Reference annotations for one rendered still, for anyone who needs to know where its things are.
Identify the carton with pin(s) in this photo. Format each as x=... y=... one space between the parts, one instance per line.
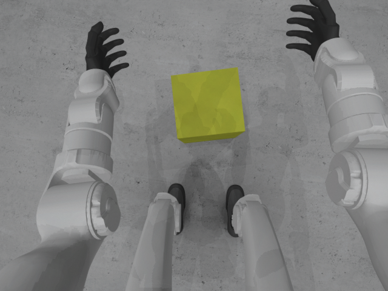
x=208 y=105

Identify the robot right foot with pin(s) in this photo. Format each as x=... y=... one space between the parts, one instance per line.
x=234 y=193

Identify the robot left forearm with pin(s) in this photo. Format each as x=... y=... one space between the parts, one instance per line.
x=88 y=135

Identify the left robot upper arm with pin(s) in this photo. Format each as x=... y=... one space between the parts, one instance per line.
x=73 y=221

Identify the left robot thigh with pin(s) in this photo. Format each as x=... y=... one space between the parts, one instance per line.
x=152 y=266

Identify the right robot upper arm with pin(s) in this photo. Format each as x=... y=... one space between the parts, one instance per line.
x=358 y=181

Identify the robot left hand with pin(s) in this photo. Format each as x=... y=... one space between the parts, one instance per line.
x=96 y=52

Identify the robot right hand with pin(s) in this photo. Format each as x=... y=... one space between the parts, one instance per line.
x=324 y=26

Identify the robot right forearm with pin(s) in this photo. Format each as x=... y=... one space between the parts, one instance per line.
x=352 y=99

